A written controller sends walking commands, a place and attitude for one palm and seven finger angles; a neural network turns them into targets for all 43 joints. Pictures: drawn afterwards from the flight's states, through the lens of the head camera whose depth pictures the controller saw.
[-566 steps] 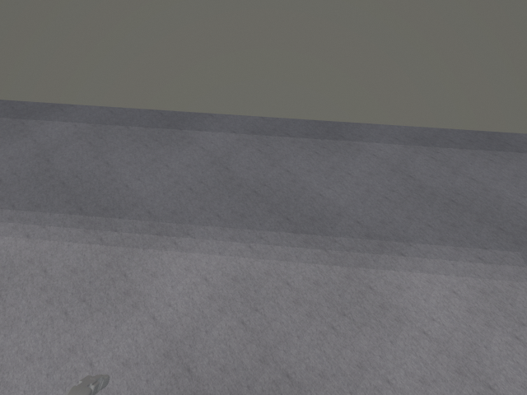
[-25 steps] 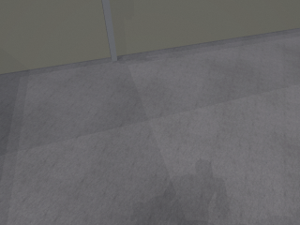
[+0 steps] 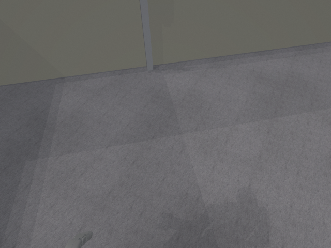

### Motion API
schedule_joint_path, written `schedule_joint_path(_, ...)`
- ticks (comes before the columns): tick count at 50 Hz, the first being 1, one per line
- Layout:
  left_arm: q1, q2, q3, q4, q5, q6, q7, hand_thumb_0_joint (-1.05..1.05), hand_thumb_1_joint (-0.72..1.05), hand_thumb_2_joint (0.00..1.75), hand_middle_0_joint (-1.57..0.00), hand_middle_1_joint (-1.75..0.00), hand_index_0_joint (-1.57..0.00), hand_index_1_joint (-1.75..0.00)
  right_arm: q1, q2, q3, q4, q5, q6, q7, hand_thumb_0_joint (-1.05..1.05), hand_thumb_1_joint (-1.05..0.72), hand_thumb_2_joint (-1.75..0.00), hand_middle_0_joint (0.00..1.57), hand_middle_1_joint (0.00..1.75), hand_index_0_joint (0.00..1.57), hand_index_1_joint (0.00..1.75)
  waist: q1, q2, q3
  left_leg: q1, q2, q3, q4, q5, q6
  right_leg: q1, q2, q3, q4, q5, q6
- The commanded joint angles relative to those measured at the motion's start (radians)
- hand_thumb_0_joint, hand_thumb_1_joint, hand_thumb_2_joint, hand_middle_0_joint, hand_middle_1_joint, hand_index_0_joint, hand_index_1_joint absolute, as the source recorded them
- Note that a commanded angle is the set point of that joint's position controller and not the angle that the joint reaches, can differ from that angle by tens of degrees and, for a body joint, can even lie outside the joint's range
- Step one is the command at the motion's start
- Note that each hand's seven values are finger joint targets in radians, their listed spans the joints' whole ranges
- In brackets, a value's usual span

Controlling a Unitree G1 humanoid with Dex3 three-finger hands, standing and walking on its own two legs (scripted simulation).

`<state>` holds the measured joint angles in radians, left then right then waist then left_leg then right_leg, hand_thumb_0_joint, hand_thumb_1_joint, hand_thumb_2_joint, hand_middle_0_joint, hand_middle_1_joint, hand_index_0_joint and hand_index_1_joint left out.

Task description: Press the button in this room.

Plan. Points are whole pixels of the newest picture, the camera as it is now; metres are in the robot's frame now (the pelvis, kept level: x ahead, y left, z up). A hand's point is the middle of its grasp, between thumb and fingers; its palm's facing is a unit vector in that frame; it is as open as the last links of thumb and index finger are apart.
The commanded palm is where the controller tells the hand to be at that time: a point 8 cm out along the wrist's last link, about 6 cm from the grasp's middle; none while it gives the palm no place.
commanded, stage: turn or walk to find it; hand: left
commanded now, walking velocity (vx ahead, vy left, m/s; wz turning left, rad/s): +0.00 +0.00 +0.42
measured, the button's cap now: out of the picture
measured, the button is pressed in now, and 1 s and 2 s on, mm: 0 0 0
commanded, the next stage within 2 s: none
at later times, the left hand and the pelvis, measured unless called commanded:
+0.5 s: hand out of the picture -0.07 +0.16 -0.16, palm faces +0.30 -0.92 -0.26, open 7.4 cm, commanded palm none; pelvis -0.05 -0.03 +0.00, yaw +15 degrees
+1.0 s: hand out of the picture -0.08 +0.22 -0.16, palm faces +0.42 -0.87 -0.25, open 7.4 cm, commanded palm none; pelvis -0.09 -0.01 +0.00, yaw +25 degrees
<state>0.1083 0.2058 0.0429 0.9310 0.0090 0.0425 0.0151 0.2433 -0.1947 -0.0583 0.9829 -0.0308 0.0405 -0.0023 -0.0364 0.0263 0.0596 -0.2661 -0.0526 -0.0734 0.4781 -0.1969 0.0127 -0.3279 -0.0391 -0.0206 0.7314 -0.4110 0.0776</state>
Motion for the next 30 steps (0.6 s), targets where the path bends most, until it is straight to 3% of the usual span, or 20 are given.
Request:
schedule_joint_path(1,0.154,0.13,0.036,-0.036,-0.001,-0.037,0.017,0.0,0.9,0.9,-0.2,-0.3,-0.2,-0.3,-0.02,-0.156,-0.046,-0.083,0.017,-0.019,-0.006,0.0,-0.9,-0.9,0.2,0.3,0.2,0.3,0.073,0.006,-0.13,-0.141,0.152,-0.222,0.012,0.105,0.057,0.311,-0.059,0.032,-0.372,0.221,-0.03)
schedule_joint_path(2,0.173,0.218,0.053,-0.037,0.015,-0.047,0.026,0.0,0.9,0.9,-0.2,-0.3,-0.2,-0.3,-0.003,-0.091,-0.035,-0.097,0.025,-0.02,0.0,0.0,-0.9,-0.9,0.2,0.3,0.2,0.3,0.08,-0.245,-0.138,-0.318,0.025,-0.07,0.214,-0.175,-0.015,0.419,-0.297,0.273,-0.447,0.184,-0.105)
schedule_joint_path(3,0.166,0.252,0.055,-0.056,0.012,-0.043,0.025,0.0,0.9,0.9,-0.2,-0.3,-0.2,-0.3,-0.036,-0.113,-0.042,-0.118,0.016,-0.013,-0.004,0.0,-0.9,-0.9,0.2,0.3,0.2,0.3,0.093,-0.304,-0.094,-0.331,-0.016,-0.005,0.432,-0.382,-0.039,0.267,-0.451,0.39,-0.484,0.249,-0.21)
schedule_joint_path(4,0.118,0.223,0.055,-0.07,0.007,-0.039,0.029,0.0,0.9,0.9,-0.2,-0.3,-0.2,-0.3,-0.038,-0.142,-0.053,-0.111,0.01,0.002,-0.001,0.0,-0.9,-0.9,0.2,0.3,0.2,0.3,0.072,-0.217,-0.064,-0.292,0.022,-0.04,0.573,-0.352,-0.036,0.145,-0.439,0.333,-0.502,0.176,-0.242)
schedule_joint_path(5,0.053,0.192,0.055,-0.083,0.005,-0.043,0.03,0.0,0.9,0.9,-0.2,-0.3,-0.2,-0.3,-0.015,-0.139,-0.055,-0.084,0.005,0.015,0.004,0.0,-0.9,-0.9,0.2,0.3,0.2,0.3,0.043,-0.235,-0.02,-0.286,0.044,-0.052,0.65,-0.301,-0.034,0.065,-0.382,0.291,-0.527,0.067,-0.225)
schedule_joint_path(6,0.011,0.17,0.043,-0.095,0.004,-0.042,0.026,0.0,0.9,0.9,-0.2,-0.3,-0.2,-0.3,0.015,-0.13,-0.057,-0.058,0.004,0.021,0.009,0.0,-0.9,-0.9,0.2,0.3,0.2,0.3,0.015,-0.176,0.011,-0.281,0.047,-0.031,0.714,-0.24,-0.042,0.04,-0.324,0.217,-0.52,0.05,-0.193)
schedule_joint_path(7,-0.01,0.144,0.034,-0.1,0.003,-0.045,0.022,0.0,0.9,0.9,-0.2,-0.3,-0.2,-0.3,0.044,-0.119,-0.056,-0.04,0.002,0.025,0.014,0.0,-0.9,-0.9,0.2,0.3,0.2,0.3,0.0,-0.157,0.025,-0.273,0.056,-0.011,0.75,-0.186,-0.05,0.025,-0.283,0.139,-0.505,0.088,-0.169)
schedule_joint_path(9,0.014,0.121,0.027,-0.092,0.002,-0.053,0.02,0.0,0.9,0.9,-0.2,-0.3,-0.2,-0.3,0.079,-0.108,-0.052,-0.025,0.005,0.026,0.019,0.0,-0.9,-0.9,0.2,0.3,0.2,0.3,-0.004,-0.173,0.008,-0.28,0.057,0.005,0.768,-0.122,-0.066,0.068,-0.239,0.06,-0.487,0.176,-0.145)
schedule_joint_path(11,0.058,0.124,0.028,-0.077,0.002,-0.057,0.02,0.0,0.9,0.9,-0.2,-0.3,-0.2,-0.3,0.071,-0.11,-0.051,-0.023,0.004,0.029,0.019,0.0,-0.9,-0.9,0.2,0.3,0.2,0.3,0.014,-0.201,-0.002,-0.286,0.066,0.014,0.763,-0.103,-0.081,0.104,-0.243,0.044,-0.491,0.169,-0.149)
schedule_joint_path(17,0.159,0.145,0.036,-0.037,0.01,-0.055,0.023,0.0,0.9,0.9,-0.2,-0.3,-0.2,-0.3,-0.009,-0.112,-0.041,-0.035,0.006,0.028,0.016,0.0,-0.9,-0.9,0.2,0.3,0.2,0.3,0.06,-0.171,-0.02,-0.283,0.097,0.032,0.64,-0.164,-0.095,0.194,-0.296,0.062,-0.48,0.181,-0.185)
schedule_joint_path(23,0.211,0.192,0.051,0.0,0.024,-0.047,0.021,0.0,0.9,0.9,-0.2,-0.3,-0.2,-0.3,-0.085,-0.088,-0.018,-0.061,0.021,0.008,0.013,0.0,-0.9,-0.9,0.2,0.3,0.2,0.3,0.097,-0.206,-0.071,-0.155,0.095,0.11,0.327,-0.293,-0.073,0.238,-0.344,0.035,-0.406,0.381,-0.232)
schedule_joint_path(25,0.207,0.205,0.055,0.01,0.025,-0.043,0.018,0.0,0.9,0.9,-0.2,-0.3,-0.2,-0.3,-0.066,-0.082,-0.013,-0.059,0.026,-0.001,0.009,0.0,-0.9,-0.9,0.2,0.3,0.2,0.3,0.087,-0.227,-0.095,-0.09,0.083,0.137,0.222,-0.282,-0.063,0.236,-0.345,0.016,-0.361,0.453,-0.227)
schedule_joint_path(27,0.175,0.204,0.056,0.015,0.019,-0.038,0.016,0.0,0.9,0.9,-0.2,-0.3,-0.2,-0.3,-0.006,-0.086,-0.013,-0.045,0.026,-0.009,0.006,0.0,-0.9,-0.9,0.2,0.3,0.2,0.3,0.042,-0.206,-0.111,0.035,0.074,0.158,0.061,-0.15,-0.052,0.167,-0.324,-0.037,-0.297,0.422,-0.179)
schedule_joint_path(28,0.163,0.191,0.053,0.012,0.01,-0.032,0.014,0.0,0.9,0.9,-0.2,-0.3,-0.2,-0.3,0.029,-0.106,-0.017,-0.034,0.025,-0.017,0.007,0.0,-0.9,-0.9,0.2,0.3,0.2,0.3,0.017,-0.144,-0.121,0.149,0.084,0.141,-0.068,-0.028,-0.04,0.085,-0.293,-0.086,-0.221,0.349,-0.128)
schedule_joint_path(29,0.167,0.147,0.045,-0.004,0.002,-0.026,0.012,0.0,0.9,0.9,-0.2,-0.3,-0.2,-0.3,0.055,-0.17,-0.03,-0.034,0.022,-0.027,0.007,0.0,-0.9,-0.9,0.2,0.3,0.2,0.3,-0.001,0.046,-0.14,0.258,0.216,-0.035,-0.171,-0.002,0.001,-0.064,-0.207,-0.142,-0.042,0.191,-0.07)
schedule_joint_path(30,0.13,0.083,0.027,-0.043,0.003,-0.018,0.005,0.0,0.9,0.9,-0.2,-0.3,-0.2,-0.3,0.067,-0.263,-0.051,-0.042,0.013,-0.026,0.001,0.0,-0.9,-0.9,0.2,0.3,0.2,0.3,-0.02,0.308,-0.083,0.252,0.432,-0.299,-0.219,0.238,0.091,-0.277,-0.091,-0.159,0.153,-0.175,-0.004)
